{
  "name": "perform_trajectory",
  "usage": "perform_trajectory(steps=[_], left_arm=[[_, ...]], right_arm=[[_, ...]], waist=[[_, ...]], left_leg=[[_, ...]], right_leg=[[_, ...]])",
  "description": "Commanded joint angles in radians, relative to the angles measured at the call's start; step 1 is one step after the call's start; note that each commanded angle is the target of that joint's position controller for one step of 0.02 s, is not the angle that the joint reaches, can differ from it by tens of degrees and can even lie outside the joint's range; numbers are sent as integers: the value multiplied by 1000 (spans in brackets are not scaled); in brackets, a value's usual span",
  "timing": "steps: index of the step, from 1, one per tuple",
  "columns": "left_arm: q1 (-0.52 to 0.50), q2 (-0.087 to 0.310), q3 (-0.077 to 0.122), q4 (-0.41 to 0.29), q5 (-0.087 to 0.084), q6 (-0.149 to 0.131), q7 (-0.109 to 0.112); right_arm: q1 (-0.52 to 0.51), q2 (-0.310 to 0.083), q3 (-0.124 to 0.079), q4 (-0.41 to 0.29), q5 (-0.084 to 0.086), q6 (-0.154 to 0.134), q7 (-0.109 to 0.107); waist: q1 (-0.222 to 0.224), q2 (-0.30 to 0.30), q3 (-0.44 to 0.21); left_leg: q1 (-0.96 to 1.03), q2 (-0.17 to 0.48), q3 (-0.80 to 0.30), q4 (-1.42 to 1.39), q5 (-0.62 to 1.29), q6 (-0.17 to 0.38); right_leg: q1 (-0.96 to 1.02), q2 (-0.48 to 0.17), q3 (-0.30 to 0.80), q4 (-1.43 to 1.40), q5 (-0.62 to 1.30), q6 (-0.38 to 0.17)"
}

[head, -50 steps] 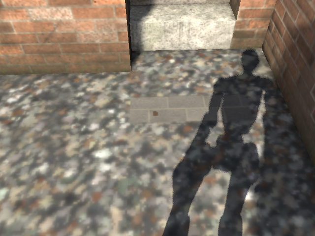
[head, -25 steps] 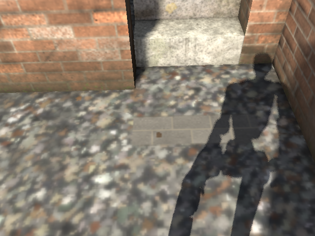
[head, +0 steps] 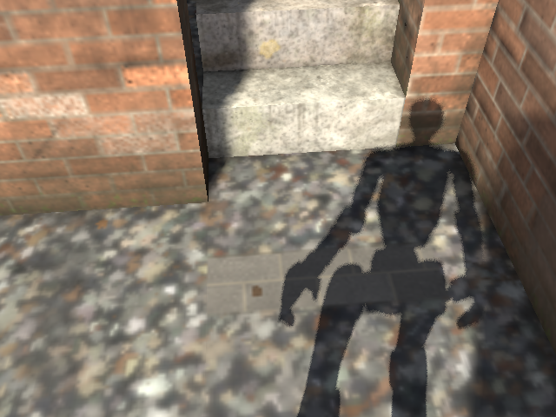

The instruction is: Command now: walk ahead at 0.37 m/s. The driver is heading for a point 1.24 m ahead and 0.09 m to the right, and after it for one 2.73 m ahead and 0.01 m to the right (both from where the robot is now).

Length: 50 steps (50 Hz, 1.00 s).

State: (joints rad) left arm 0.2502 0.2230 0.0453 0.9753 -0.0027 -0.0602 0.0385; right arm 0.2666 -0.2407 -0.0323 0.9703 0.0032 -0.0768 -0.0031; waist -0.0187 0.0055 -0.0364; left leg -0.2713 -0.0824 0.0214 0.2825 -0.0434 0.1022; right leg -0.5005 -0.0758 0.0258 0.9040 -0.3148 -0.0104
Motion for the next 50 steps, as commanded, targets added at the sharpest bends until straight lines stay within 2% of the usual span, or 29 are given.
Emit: perform_trajectory(steps=[1, 6, 8, 9, 10, 11, 12, 13, 14, 15, 16, 17, 19, 25, 30, 33, 35, 36, 37, 38, 39, 40, 41, 42, 43, 44, 45, 47, 50], left_arm=[[44, 68, 18, -19, -3, -9, 1], [29, 72, 23, -14, -12, -22, -11], [80, 66, 26, 9, -12, -29, -14], [138, 65, 29, 34, -13, -30, -13], [231, 74, 32, 66, -11, -33, -13], [320, 120, 38, 81, -2, -35, -12], [294, 221, 56, 58, 17, -38, -18], [251, 211, 57, 44, 18, -53, -21], [179, 163, 42, 18, 10, -66, -27], [138, 140, 33, 4, 3, -69, -34], [121, 136, 32, -3, -1, -68, -37], [143, 115, 25, 4, 0, -68, -38], [212, 91, 15, 30, 4, -65, -36], [289, 93, 4, 45, 6, -52, -22], [354, 106, 9, 71, -3, -33, -18], [346, 126, 22, 79, -10, -19, -12], [304, 152, 33, 68, -10, -13, -11], [274, 148, 32, 59, -8, -10, -11], [235, 140, 26, 31, 1, -14, -14], [331, 14, -10, 7, 4, -36, -29], [333, 15, -11, 32, -15, -70, -39], [227, 97, 15, -5, -44, -85, -40], [144, 119, 20, -29, -47, -87, -33], [105, 116, 29, -37, -33, -80, -22], [120, 95, 36, -36, -22, -64, -15], [146, 61, 34, -33, -21, -48, -13], [156, 38, 33, -35, -22, -36, -12], [102, 49, 38, -65, -16, -25, -11], [-38, 63, 39, -118, -2, -28, -18]], right_arm=[[-43, -176, -42, -76, 10, -14, -17], [-22, -186, -49, -77, 29, 7, -19], [-36, -174, -46, -81, 37, 20, -20], [-48, -150, -39, -87, 36, 25, -18], [-86, -104, -26, -107, 32, 25, -16], [-115, -16, -5, -128, 19, 18, -5], [-91, -27, -11, -149, 17, -3, 1], [-119, -86, -18, -156, 24, -20, 4], [-118, -121, -27, -148, 25, -24, 8], [-105, -121, -31, -127, 14, -22, 8], [-109, -116, -34, -120, 3, -22, 3], [-126, -108, -36, -116, -2, -21, 2], [-147, -73, -33, -113, 1, -14, 2], [-313, -38, -27, -163, 18, -11, 13], [-441, -26, -13, -207, 28, -20, 42], [-463, -35, -11, -228, 30, -32, 61], [-349, -83, -33, -204, 23, -37, 59], [-175, -128, -59, -151, 26, -36, 51], [39, -188, -82, -97, 22, -33, 38], [186, -293, -106, -66, -1, -24, 31], [183, -223, -80, -55, 0, -17, 31], [81, -158, -61, -64, 6, -17, 33], [-17, -115, -47, -85, 10, -18, 34], [-83, -80, -36, -92, 4, -23, 42], [-112, -54, -28, -88, -5, -29, 47], [-109, -44, -26, -75, -9, -31, 49], [-94, -52, -28, -61, -7, -34, 46], [-61, -84, -32, -37, -8, -38, 34], [-5, -109, -34, -17, -6, -32, 13]], waist=[[30, 92, 11], [35, 100, 6], [72, 79, 3], [96, 61, 3], [128, -3, 11], [130, -204, 8], [88, -283, 73], [80, -232, 105], [49, -168, 114], [31, -129, 91], [24, -109, 81], [33, -99, 75], [47, -108, 66], [94, -125, 102], [133, -123, 171], [110, -134, 187], [33, -166, 105], [-55, -159, 2], [-147, -129, -142], [-123, 143, -342], [-117, 220, -432], [-97, 180, -244], [-63, 101, -128], [-25, 30, -52], [16, 45, -19], [37, 68, -6], [47, 76, 11], [57, 72, 52], [31, 47, 82]], left_leg=[[-60, 305, -307, -237, -439, 150], [-55, 307, -282, -198, -490, 130], [-111, 282, -254, -131, -539, 106], [-156, 250, -231, -68, -562, 83], [-247, 196, -179, 88, -527, 47], [-407, 89, -39, 444, -422, -15], [-658, 54, -34, 590, -398, -5], [-719, 113, -99, 698, -347, 8], [-741, 141, -125, 731, -243, 3], [-706, 156, -117, 726, -174, -7], [-671, 167, -105, 697, -113, -22], [-638, 169, -89, 685, -52, -37], [-603, 166, -59, 667, 34, -56], [-529, 156, -21, 449, 164, -78], [-520, 141, 8, 301, 104, -67], [-452, 125, 22, 239, 6, -34], [-227, 65, 63, 218, -44, 1], [-2, 33, 81, 205, -19, 32], [351, 142, -39, 255, 16, 85], [790, 436, -505, 212, -125, 245], [778, 503, -773, 43, -186, 273], [628, 453, -605, 29, -164, 210], [442, 414, -446, 7, -72, 172], [278, 368, -341, -30, 7, 149], [172, 323, -258, -62, 44, 127], [110, 301, -220, -91, 45, 123], [73, 292, -193, -113, 67, 130], [41, 290, -153, -143, 128, 143], [80, 282, -121, -155, 168, 135]], right_leg=[[39, -4, -21, -106, 52, -3], [125, 27, -63, -283, 38, -18], [244, 53, -97, -399, 55, -40], [317, 65, -106, -452, 32, -54], [407, 1, -12, -540, -32, -78], [507, -198, 267, -668, -183, -118], [545, -313, 548, -775, -443, -210], [497, -348, 621, -805, -521, -241], [491, -305, 550, -799, -436, -211], [481, -253, 445, -794, -310, -174], [463, -218, 365, -801, -205, -152], [450, -193, 298, -803, -88, -144], [440, -154, 199, -799, 81, -142], [465, -125, 84, -807, 274, -132], [581, -166, 69, -771, 322, -148], [625, -201, 62, -713, 454, -144], [614, -196, 38, -581, 817, -126], [571, -155, 3, -406, 969, -105], [356, -117, -16, -150, 831, -74], [-76, 62, -48, 282, 274, 0], [-180, 113, 119, 465, -230, -15], [-269, 43, 111, 523, -186, -34], [-253, -10, 66, 492, -94, -43], [-203, -42, 45, 428, -24, -41], [-133, -72, 50, 370, 22, -44], [-83, -81, 47, 338, 44, -46], [-71, -84, 38, 311, 52, -44], [-118, -92, 28, 239, 110, -28], [-202, -94, 18, 45, 269, -6]])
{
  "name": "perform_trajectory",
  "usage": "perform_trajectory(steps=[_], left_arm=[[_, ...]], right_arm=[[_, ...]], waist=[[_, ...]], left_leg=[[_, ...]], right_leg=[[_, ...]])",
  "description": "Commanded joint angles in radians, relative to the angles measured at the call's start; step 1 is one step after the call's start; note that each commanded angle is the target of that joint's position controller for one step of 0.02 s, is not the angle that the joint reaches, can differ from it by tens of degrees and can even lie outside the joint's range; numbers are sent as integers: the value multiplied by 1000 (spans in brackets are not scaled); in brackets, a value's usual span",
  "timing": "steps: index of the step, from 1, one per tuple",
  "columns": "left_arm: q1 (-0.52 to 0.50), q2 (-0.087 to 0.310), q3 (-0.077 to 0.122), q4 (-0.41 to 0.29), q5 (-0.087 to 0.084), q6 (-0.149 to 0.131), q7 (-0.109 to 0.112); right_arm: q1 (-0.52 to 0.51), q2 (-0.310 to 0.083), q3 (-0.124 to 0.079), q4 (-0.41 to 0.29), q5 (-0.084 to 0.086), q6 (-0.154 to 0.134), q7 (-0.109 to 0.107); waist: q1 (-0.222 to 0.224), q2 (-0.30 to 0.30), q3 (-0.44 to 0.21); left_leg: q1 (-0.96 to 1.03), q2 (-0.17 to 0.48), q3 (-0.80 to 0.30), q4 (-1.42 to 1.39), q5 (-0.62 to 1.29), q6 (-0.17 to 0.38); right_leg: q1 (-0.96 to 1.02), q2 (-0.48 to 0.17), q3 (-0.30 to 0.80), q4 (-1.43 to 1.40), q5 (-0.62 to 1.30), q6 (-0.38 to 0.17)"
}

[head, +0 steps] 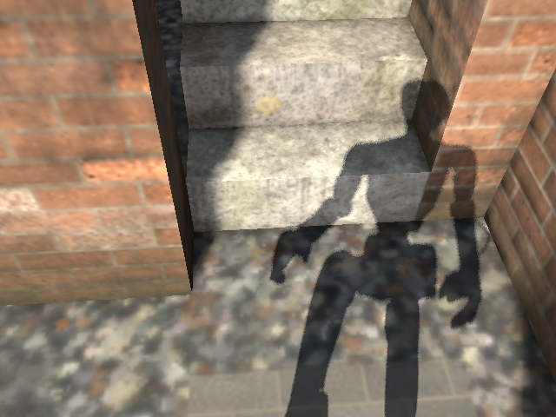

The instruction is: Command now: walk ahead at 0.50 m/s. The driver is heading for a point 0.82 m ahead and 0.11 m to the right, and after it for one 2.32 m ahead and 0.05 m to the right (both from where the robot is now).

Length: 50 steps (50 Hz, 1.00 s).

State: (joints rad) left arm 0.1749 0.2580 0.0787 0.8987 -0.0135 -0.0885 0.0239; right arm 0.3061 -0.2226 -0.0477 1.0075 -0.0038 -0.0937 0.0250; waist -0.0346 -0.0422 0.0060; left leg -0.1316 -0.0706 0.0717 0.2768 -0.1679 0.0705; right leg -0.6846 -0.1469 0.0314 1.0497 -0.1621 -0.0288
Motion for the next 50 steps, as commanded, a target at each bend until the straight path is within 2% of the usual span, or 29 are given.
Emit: perform_trajectory(steps=[1, 4, 9, 11, 13, 14, 15, 16, 17, 18, 19, 20, 21, 22, 24, 28, 32, 33, 36, 38, 39, 40, 41, 42, 43, 44, 45, 48, 50], left_arm=[[-6, 22, 1, -55, 8, -2, -8], [-133, 9, -12, -89, 1, -6, -24], [-294, 39, -25, -156, -9, -21, -55], [-270, 62, -20, -158, -9, -28, -64], [-86, 129, 11, -109, 5, -32, -68], [124, 180, 34, -54, 8, -32, -63], [275, 284, 58, -18, 28, -32, -58], [286, 222, 35, -17, 28, -30, -54], [196, 181, 19, -29, 16, -33, -48], [98, 149, 6, -49, 15, -32, -44], [28, 115, -7, -55, 20, -33, -49], [-10, 91, -17, -53, 27, -38, -54], [-22, 77, -21, -48, 34, -37, -61], [-35, 87, -18, -48, 25, -29, -60], [8, 129, -5, -31, 23, -24, -56], [73, 166, 7, -15, 13, -17, -29], [134, 177, 14, 15, 1, -13, -22], [118, 170, 14, 12, 1, -4, -20], [158, 178, 17, 34, -7, 20, -13], [129, 190, 16, 25, 5, 36, -11], [114, 181, 11, 22, 4, 41, -10], [104, 156, 0, 7, 8, 37, -13], [151, 72, -26, -35, 31, 29, -23], [162, 57, -31, -23, 12, 8, -22], [121, 147, -11, -34, -26, -12, -28], [66, 169, -5, -44, -31, -15, -26], [40, 161, 1, -42, -18, -8, -19], [72, 86, -2, -46, 10, 34, -12], [89, 97, 0, -61, 30, 68, 2]], right_arm=[[-30, -132, -19, -51, 3, -13, -20], [28, -156, -22, -36, 13, -10, -25], [115, -187, -33, 4, 25, 9, -39], [111, -196, -37, 6, 24, 18, -39], [87, -192, -30, -1, 5, 38, -36], [72, -171, -16, -21, -8, 44, -37], [174, -53, 25, -45, -12, 27, -24], [160, -67, 27, -27, 1, -3, -17], [60, -155, 4, -56, 27, -22, -12], [-6, -169, 4, -75, 35, -29, -16], [-28, -162, 1, -73, 24, -22, -22], [-10, -152, -4, -68, 14, -5, -27], [16, -117, 1, -66, 18, 11, -24], [15, -124, -2, -65, 2, 21, -37], [-19, -103, -3, -75, -2, 27, -38], [-199, -77, 9, -141, -8, 22, -24], [-298, -92, 12, -150, -3, 21, -14], [-307, -111, 9, -143, -10, 16, -16], [-370, -121, 7, -152, 13, -17, -3], [-308, -171, -15, -139, 0, -35, 14], [-190, -198, -35, -101, -2, -42, 14], [-19, -255, -60, -52, -6, -47, 3], [114, -351, -81, -20, -26, -49, -19], [131, -302, -70, -3, -10, -51, -22], [73, -227, -52, -8, 19, -53, -17], [-24, -181, -38, -38, 14, -50, -20], [-101, -147, -27, -54, 7, -52, -22], [-160, -152, -20, -41, -28, -57, -24], [-146, -186, -25, -43, -49, -57, -22]], waist=[[36, 91, 45], [-5, 86, 66], [-42, 86, 95], [-12, 108, 69], [90, 105, -61], [175, 87, -188], [159, -151, -367], [166, -198, -433], [156, -140, -286], [123, -69, -188], [82, -6, -118], [37, -12, -85], [16, -25, -71], [4, -37, -67], [-1, -10, -43], [40, 2, 12], [74, -42, 57], [80, -35, 38], [97, -30, 46], [42, -43, 4], [-19, -36, -64], [-88, 6, -168], [-73, 217, -286], [-82, 304, -318], [-77, 241, -177], [-52, 191, -101], [-22, 108, -51], [45, 133, -19], [55, 115, -19]], left_leg=[[-54, 260, -154, -153, 287, 155], [-19, 249, -127, -165, 237, 134], [191, 337, -160, -104, 203, 123], [228, 347, -155, -40, 329, 102], [197, 295, -109, 193, 637, 59], [22, 241, -67, 449, 566, 24], [-418, 74, -8, 891, 146, -55], [-567, 18, -148, 1094, -373, -57], [-656, 88, -170, 1164, -329, -37], [-639, 147, -140, 1126, -237, -29], [-579, 182, -129, 1053, -179, -35], [-501, 215, -139, 988, -148, -37], [-441, 225, -138, 947, -150, -42], [-433, 224, -123, 913, -130, -50], [-454, 224, -117, 798, -39, -62], [-477, 199, -105, 481, 164, -79], [-468, 161, -89, 309, 223, -76], [-447, 146, -86, 281, 210, -69], [-445, 134, -68, 233, 131, -39], [-330, 100, -45, 207, 79, -17], [-178, 70, -25, 178, 67, 5], [59, 164, -137, 169, 33, 62], [396, 421, -533, 128, 12, 184], [490, 488, -803, 3, -144, 276], [405, 450, -645, -15, -225, 211], [290, 417, -498, -33, -157, 158], [176, 383, -396, -59, -39, 126], [-22, 330, -183, -108, 249, 104], [-36, 349, -119, -78, 480, 128]], right_leg=[[-9, -14, 4, -182, 172, 12], [35, 28, -32, -369, 271, 8], [-18, 54, -21, -531, 192, -17], [63, 81, -41, -557, 124, -42], [347, 149, -91, -562, 88, -82], [656, 88, -20, -503, 132, -126], [1102, -184, 432, -544, 6, -300], [1139, -265, 717, -718, 2, -343], [1016, -230, 570, -726, 27, -283], [846, -195, 411, -743, 133, -252], [685, -154, 310, -780, 220, -236], [574, -120, 241, -819, 237, -215], [515, -99, 207, -847, 211, -216], [475, -72, 171, -872, 196, -218], [449, -69, 122, -912, 172, -232], [476, -58, 76, -936, 152, -203], [551, -63, 71, -935, 65, -182], [576, -60, 58, -908, 83, -175], [665, -106, 83, -863, 111, -175], [687, -100, 77, -760, 302, -145], [669, -54, 36, -604, 439, -122], [540, -3, -18, -355, 401, -84], [208, 143, -53, 22, 9, -10], [-44, 240, 113, 214, -406, -11], [-142, 169, 174, 254, -357, -44], [-141, 114, 140, 228, -259, -54], [-93, 78, 124, 170, -175, -45], [70, 34, 110, 77, -82, -2], [48, 59, 116, 101, -35, 25]])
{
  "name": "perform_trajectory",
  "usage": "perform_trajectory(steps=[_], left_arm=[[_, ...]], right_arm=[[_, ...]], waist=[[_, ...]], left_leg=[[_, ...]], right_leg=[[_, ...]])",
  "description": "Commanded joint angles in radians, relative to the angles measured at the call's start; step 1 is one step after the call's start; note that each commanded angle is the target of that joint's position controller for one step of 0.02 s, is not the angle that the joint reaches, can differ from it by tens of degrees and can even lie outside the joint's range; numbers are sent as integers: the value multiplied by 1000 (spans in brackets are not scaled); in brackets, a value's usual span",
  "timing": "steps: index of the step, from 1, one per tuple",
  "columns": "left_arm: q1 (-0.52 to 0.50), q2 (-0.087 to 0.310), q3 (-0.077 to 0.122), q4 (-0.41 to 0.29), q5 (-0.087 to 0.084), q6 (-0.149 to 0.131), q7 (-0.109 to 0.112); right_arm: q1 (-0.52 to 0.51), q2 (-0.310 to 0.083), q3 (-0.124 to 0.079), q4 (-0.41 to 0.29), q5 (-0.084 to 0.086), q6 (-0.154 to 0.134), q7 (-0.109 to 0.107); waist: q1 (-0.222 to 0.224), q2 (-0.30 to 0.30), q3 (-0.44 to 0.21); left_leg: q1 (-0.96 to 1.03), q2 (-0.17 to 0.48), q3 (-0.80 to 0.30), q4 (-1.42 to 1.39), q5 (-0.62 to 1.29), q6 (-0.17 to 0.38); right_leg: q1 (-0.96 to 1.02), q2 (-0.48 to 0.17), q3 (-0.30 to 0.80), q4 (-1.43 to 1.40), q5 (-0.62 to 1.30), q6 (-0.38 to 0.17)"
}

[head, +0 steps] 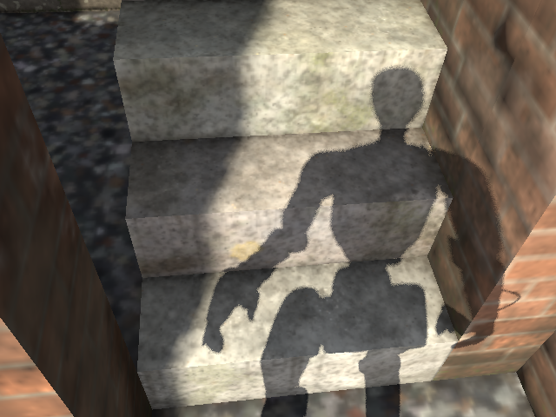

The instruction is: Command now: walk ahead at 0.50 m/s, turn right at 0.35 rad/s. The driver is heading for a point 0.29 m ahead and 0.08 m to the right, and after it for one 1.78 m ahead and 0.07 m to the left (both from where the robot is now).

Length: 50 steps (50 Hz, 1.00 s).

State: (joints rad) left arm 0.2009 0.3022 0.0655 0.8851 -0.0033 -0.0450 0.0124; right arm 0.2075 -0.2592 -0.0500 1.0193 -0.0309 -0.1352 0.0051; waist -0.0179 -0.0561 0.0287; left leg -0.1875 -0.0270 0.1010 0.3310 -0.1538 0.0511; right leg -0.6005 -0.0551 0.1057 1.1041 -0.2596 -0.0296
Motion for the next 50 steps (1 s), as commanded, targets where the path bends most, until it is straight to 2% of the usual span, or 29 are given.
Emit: perform_trajectory(steps=[1, 5, 6, 8, 9, 10, 12, 14, 15, 16, 17, 18, 19, 20, 21, 23, 26, 29, 31, 35, 36, 37, 38, 39, 40, 42, 43, 46, 50], left_arm=[[78, 55, 11, -64, 32, 38, 17], [-43, 50, 2, -146, 22, 53, 11], [-52, 45, 0, -148, 6, 50, 4], [-157, 23, -13, -205, -9, 32, -17], [-153, 18, -20, -205, 2, 39, -24], [-124, 39, -21, -210, 12, 36, -23], [-89, 102, 0, -233, 15, 22, -21], [154, 144, 33, -174, 14, 7, -7], [219, 240, 58, -167, 17, 10, 13], [205, 315, 53, -197, 64, 10, 20], [232, 199, 28, -206, 81, -13, 8], [181, 163, 25, -212, 58, -22, 7], [125, 133, 18, -203, 30, -22, 16], [69, 99, 6, -189, 14, 0, 30], [17, 76, -11, -200, 43, 3, 32], [0, 74, -18, -170, 67, -2, 27], [-4, 40, -31, -120, 60, -10, 26], [-9, 75, -21, -91, 58, -1, 42], [-40, 139, 3, -106, 57, 12, 43], [-23, 116, 10, -82, 31, 17, 52], [-22, 92, 6, -78, 32, 10, 58], [-23, 43, -7, -102, 51, 1, 62], [-91, 29, -11, -116, 48, -3, 65], [-124, 57, -1, -126, 43, -5, 67], [-100, 82, 11, -117, 36, 1, 63], [-64, 106, 25, -102, 23, 11, 61], [-64, 94, 23, -101, 23, 8, 62], [-92, 14, -9, -121, 15, 17, 77], [16, 76, -7, -106, -8, 8, 68]], right_arm=[[-51, -144, -20, -50, -1, -12, -2], [-38, -164, -16, -66, 11, 13, -24], [-29, -153, -11, -75, 7, 23, -27], [-53, -203, -23, -104, 20, 35, -33], [-62, -218, -28, -109, 5, 49, -47], [-53, -248, -40, -107, 12, 51, -43], [-105, -269, -49, -134, 60, 54, -30], [-135, -229, -43, -149, 74, 76, -32], [-119, -171, -22, -184, 22, 72, -32], [-5, -56, 13, -181, -20, 53, -11], [24, -134, -4, -124, 25, 43, 0], [-50, -170, -11, -138, 52, 46, -1], [-120, -149, -4, -143, 48, 60, -14], [-190, -134, 4, -178, 22, 75, -33], [-156, -129, 4, -155, 25, 99, -44], [-84, -107, 6, -130, 31, 124, -60], [-98, -85, 9, -136, 25, 147, -69], [-160, -92, 10, -164, 31, 146, -54], [-193, -151, -12, -169, 50, 154, -48], [-108, -120, -20, -145, 40, 159, -33], [-96, -160, -34, -147, 37, 162, -29], [-77, -241, -55, -151, 38, 167, -34], [-86, -224, -60, -166, 26, 158, -33], [-84, -216, -64, -172, 9, 133, -40], [-91, -231, -72, -177, 4, 112, -39], [-118, -244, -86, -202, 40, 79, -37], [-129, -228, -88, -212, 49, 81, -38], [-139, -215, -91, -253, 33, 117, -35], [-152, -211, -89, -320, 44, 138, -29]], waist=[[56, 119, -62], [15, 125, -32], [0, 147, -20], [-20, 109, 51], [-12, 118, 61], [-3, 121, 15], [40, 166, -73], [153, 135, -177], [152, -46, -213], [44, -307, -319], [95, -164, -463], [100, -88, -384], [88, 7, -295], [41, 20, -225], [10, 35, -224], [-17, -3, -200], [-14, -56, -163], [14, -105, -119], [50, -91, -61], [17, -41, -82], [27, 7, -95], [55, 185, -116], [9, 259, -60], [0, 253, -60], [23, 231, -85], [54, 161, -109], [54, 144, -122], [26, 200, -152], [52, 264, -159]], left_leg=[[21, 300, -108, -117, 541, 151], [44, 275, 0, -128, 400, 107], [58, 255, 13, -137, 308, 99], [53, 247, 42, -143, 349, 90], [61, 251, 65, -93, 517, 73], [116, 278, 50, -56, 611, 76], [205, 299, 54, 59, 795, 71], [204, 206, 84, 396, 824, 7], [-92, 129, 65, 680, 307, -54], [-418, -38, -17, 998, -534, -106], [-439, 5, -183, 1109, -574, -88], [-480, 50, -179, 1097, -504, -68], [-491, 91, -156, 1019, -421, -66], [-408, 109, -139, 972, -402, -69], [-309, 101, -141, 954, -349, -76], [-225, 77, -133, 864, -277, -95], [-173, 88, -160, 657, -215, -121], [-97, 85, -105, 489, -213, -110], [-171, 68, -80, 422, -244, -75], [-95, 52, -64, 109, -93, 35], [-42, 96, -138, 52, 5, 70], [19, 246, -361, 20, 172, 157], [-11, 328, -522, -39, 215, 252], [18, 342, -550, -46, 305, 272], [60, 341, -539, -30, 426, 273], [108, 294, -470, 28, 546, 202], [106, 271, -432, 43, 543, 164], [87, 207, -392, 80, 502, 119], [52, 165, -460, 110, 338, 83]], right_leg=[[-35, -31, 42, 30, 97, 36], [-50, -39, -21, -128, 258, 56], [-30, -39, -51, -194, 259, 52], [-3, -35, -99, -333, 275, 46], [41, -17, -115, -398, 264, 45], [75, -16, -132, -392, 200, 40], [130, 11, -159, -421, 75, -3], [343, 95, -181, -661, 214, -67], [605, -39, 22, -624, 797, -115], [831, -292, 387, -575, 1398, -304], [849, -349, 420, -617, 1350, -383], [771, -320, 312, -653, 1147, -349], [660, -267, 222, -691, 909, -279], [499, -217, 146, -717, 881, -249], [399, -198, 92, -737, 886, -226], [307, -152, -8, -770, 787, -209], [259, -138, -50, -811, 432, -192], [204, -139, -27, -879, -18, -170], [255, -202, 68, -910, -141, -172], [367, -183, 37, -816, -37, -98], [336, -107, -50, -729, -35, -26], [225, 12, -181, -550, -73, 55], [140, 79, -141, -448, -148, 95], [75, 70, -80, -271, -231, 113], [23, 94, -41, -140, -263, 116], [-41, 84, -19, -62, -217, 127], [-25, 80, -25, -123, -196, 127], [91, 102, -67, -334, -157, 113], [299, 109, -88, -677, 47, 76]])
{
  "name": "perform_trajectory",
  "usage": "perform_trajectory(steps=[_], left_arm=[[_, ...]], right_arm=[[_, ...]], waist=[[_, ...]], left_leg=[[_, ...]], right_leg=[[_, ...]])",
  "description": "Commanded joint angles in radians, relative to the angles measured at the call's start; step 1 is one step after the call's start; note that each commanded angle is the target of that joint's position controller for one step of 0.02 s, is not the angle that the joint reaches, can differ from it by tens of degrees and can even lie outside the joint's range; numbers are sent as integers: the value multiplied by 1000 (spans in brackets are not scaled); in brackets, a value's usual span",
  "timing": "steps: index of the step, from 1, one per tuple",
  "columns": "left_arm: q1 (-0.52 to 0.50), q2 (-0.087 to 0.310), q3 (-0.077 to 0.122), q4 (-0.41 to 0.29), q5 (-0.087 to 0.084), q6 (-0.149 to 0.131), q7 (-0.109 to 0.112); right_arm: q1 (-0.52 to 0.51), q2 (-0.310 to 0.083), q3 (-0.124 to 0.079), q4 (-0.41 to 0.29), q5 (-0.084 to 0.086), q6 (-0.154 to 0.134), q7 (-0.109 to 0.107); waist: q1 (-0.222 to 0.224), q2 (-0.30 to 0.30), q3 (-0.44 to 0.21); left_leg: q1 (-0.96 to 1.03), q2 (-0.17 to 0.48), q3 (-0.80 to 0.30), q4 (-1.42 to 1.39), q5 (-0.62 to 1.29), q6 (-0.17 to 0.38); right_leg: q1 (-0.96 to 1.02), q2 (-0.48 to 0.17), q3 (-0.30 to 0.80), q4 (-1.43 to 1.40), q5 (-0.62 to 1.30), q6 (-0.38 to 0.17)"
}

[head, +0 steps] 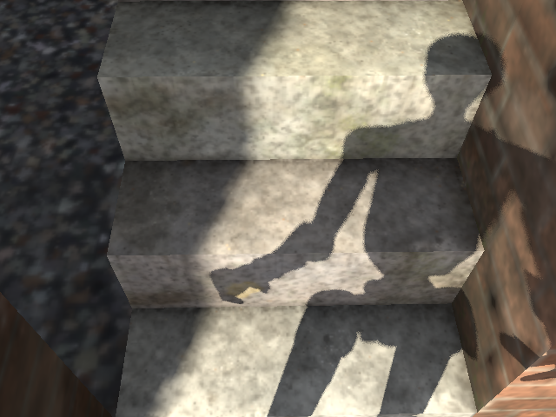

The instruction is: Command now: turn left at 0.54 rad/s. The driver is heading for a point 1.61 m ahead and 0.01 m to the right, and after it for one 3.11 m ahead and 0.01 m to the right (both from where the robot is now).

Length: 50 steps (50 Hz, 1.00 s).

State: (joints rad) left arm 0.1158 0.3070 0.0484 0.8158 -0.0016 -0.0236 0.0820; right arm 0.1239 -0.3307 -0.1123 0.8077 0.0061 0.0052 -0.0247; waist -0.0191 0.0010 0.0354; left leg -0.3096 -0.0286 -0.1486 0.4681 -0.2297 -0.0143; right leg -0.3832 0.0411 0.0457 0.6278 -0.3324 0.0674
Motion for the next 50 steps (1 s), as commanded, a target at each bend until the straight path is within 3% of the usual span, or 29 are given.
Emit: perform_trajectory(steps=[1, 2, 3, 4, 5, 7, 9, 12, 14, 18, 20, 21, 22, 23, 24, 26, 29, 32, 36, 38, 40, 42, 43, 44, 45, 46, 47, 48, 50], left_arm=[[129, 101, 18, -33, -3, -15, -2], [137, 148, 27, -45, 26, -11, 5], [126, 231, 44, -55, 75, 4, 7], [133, 182, 32, -67, 98, 2, 0], [98, 146, 22, -84, 78, -2, -3], [44, 134, 22, -106, 36, 5, -6], [21, 147, 22, -123, 12, 23, 6], [85, 142, 19, -123, 35, 33, 18], [96, 163, 27, -123, 27, 41, 9], [62, 181, 31, -134, 19, 30, -31], [99, 117, 6, -100, -1, 14, -42], [136, 63, -21, -90, 24, -10, -55], [172, 8, -44, -90, 58, -28, -78], [126, 31, -40, -106, 39, -24, -78], [76, 85, -26, -110, 18, -15, -71], [43, 130, -6, -113, 13, 6, -51], [128, 184, 32, -100, -11, 44, -20], [113, 120, 27, -131, 1, 60, -19], [42, 32, -4, -191, 9, 46, -48], [43, 26, -14, -220, 13, 43, -53], [132, 31, -14, -210, -4, 25, -63], [256, 59, 3, -158, 0, 24, -57], [360, 106, 23, -130, 0, 18, -45], [442, 276, 65, -139, 7, 13, -31], [430, 249, 55, -162, 18, -11, -49], [368, 197, 45, -176, 8, -26, -47], [319, 158, 37, -191, 6, -36, -40], [273, 147, 31, -198, 10, -36, -25], [204, 123, 20, -215, 14, -49, -2]], right_arm=[[-56, -113, -18, -122, 11, -1, 1], [-22, -51, 0, -126, 7, -4, 7], [14, -14, 11, -163, 5, -25, 14], [9, -127, -13, -155, 1, -38, 20], [33, -173, -32, -137, 14, -34, 27], [43, -127, -21, -128, 18, -8, 9], [6, -80, -3, -155, 30, 13, -6], [-83, -48, 25, -196, 9, 2, -1], [-89, -23, 42, -207, 9, -10, 11], [-39, -57, 37, -196, 5, -1, 19], [0, -58, 39, -179, -3, 10, 15], [28, -93, 36, -179, -14, 20, 1], [20, -92, 51, -187, -39, 34, -7], [-11, -23, 68, -175, -48, 33, 8], [-64, -18, 70, -187, -44, 15, 17], [-97, -74, 51, -179, -39, -11, 12], [-50, -118, 29, -153, -11, -43, -8], [-59, -71, 34, -141, 0, -53, -17], [-55, -80, 19, -150, -12, -62, -13], [-54, -115, 4, -161, -8, -60, 2], [-47, -160, -13, -173, 4, -48, 16], [-79, -91, 4, -189, 10, -45, 25], [-102, -41, 13, -206, 2, -50, 39], [-179, 29, 37, -306, -38, -64, 42], [-171, -35, 23, -306, -12, -83, 46], [-157, -79, 11, -309, 18, -98, 60], [-149, -99, 5, -303, 15, -110, 62], [-178, -92, 10, -300, -10, -117, 52], [-216, -66, 14, -313, -56, -107, 46]], waist=[[63, 182, -165], [53, 37, -187], [15, -275, -162], [36, -210, -202], [12, -139, -188], [-1, -103, -123], [8, -88, -55], [61, -101, -107], [67, -116, -137], [50, -168, -151], [22, -130, -134], [32, -58, -188], [73, 118, -216], [44, 146, -217], [41, 116, -141], [28, 158, -63], [22, 151, -33], [27, 121, -5], [1, 126, -47], [-1, 128, -85], [27, 134, -75], [83, 87, -76], [125, -15, -84], [141, -412, -59], [152, -296, -88], [120, -220, -23], [90, -141, 25], [73, -71, 27], [32, -56, -24]], left_leg=[[109, 126, -197, 8, 287, 107], [-63, 57, -134, 167, 27, 49], [-306, -97, -35, 386, -385, -10], [-302, -26, -56, 674, -445, -48], [-316, -16, -59, 790, -392, -52], [-351, 20, -11, 853, -248, -79], [-331, 30, 19, 787, -146, -99], [-315, 53, 67, 605, -126, -146], [-219, 66, 92, 454, -166, -142], [-6, 28, 176, 175, -81, -74], [188, 22, 160, -133, 165, -3], [381, 134, 30, -131, 420, 38], [482, 288, -93, -53, 665, 135], [321, 325, -106, -102, 436, 249], [222, 294, -83, -146, 263, 250], [178, 276, -62, -172, 152, 225], [119, 374, -86, -197, 214, 280], [147, 341, -27, -235, -55, 230], [152, 305, 97, -209, 15, 200], [163, 326, 103, -179, 36, 206], [132, 305, 107, -177, -102, 200], [41, 249, 177, -28, -122, 144], [-86, 188, 255, 196, -144, 83], [-474, 28, 321, 641, -393, -38], [-576, 7, 90, 820, -439, -29], [-639, 46, 54, 839, -353, -5], [-629, 71, 61, 779, -231, 14], [-588, 85, 59, 688, -105, 14], [-442, 56, 91, 604, 66, -5]], right_leg=[[195, -25, -17, -295, 204, -40], [372, -185, 114, -300, 387, -106], [392, -387, 389, -290, 657, -282], [339, -497, 430, -278, 774, -385], [336, -458, 329, -272, 778, -367], [304, -330, 146, -273, 657, -280], [228, -271, 39, -307, 617, -272], [331, -311, 27, -306, 674, -331], [342, -317, 11, -297, 678, -337], [292, -309, -1, -259, 602, -316], [209, -271, -4, -214, 481, -226], [103, -225, -32, -170, 336, -137], [-27, -164, -63, -101, -88, -61], [16, -157, -26, -31, -190, -27], [35, -147, -14, 8, -152, -15], [-33, -122, -5, 95, -117, -10], [-126, -98, 33, 491, -199, 6], [-240, -119, 20, 519, -98, 3], [-121, -127, -53, 275, -90, -27], [-54, -125, -80, 188, -119, -58], [25, -92, -130, 78, -104, -61], [192, -21, -180, -74, -11, -92], [334, -58, -78, -156, -6, -140], [467, -310, 453, -319, -17, -304], [451, -403, 685, -423, -161, -433], [447, -396, 619, -443, -239, -417], [417, -357, 519, -433, -168, -368], [406, -331, 450, -423, 31, -332], [345, -265, 290, -396, 530, -286]])
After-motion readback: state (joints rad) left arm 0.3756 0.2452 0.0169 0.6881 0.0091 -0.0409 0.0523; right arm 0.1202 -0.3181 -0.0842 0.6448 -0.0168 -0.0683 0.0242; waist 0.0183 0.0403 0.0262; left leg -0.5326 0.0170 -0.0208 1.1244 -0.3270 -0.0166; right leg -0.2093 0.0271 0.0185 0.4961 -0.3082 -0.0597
